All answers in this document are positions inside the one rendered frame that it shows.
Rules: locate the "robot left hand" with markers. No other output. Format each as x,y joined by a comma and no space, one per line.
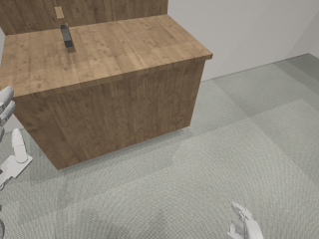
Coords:
15,164

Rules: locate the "tap lever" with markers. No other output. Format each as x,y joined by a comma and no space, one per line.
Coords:
66,36

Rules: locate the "robot right hand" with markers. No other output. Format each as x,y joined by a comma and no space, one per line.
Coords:
250,228

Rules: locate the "counter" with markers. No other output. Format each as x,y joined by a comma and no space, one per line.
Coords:
132,74

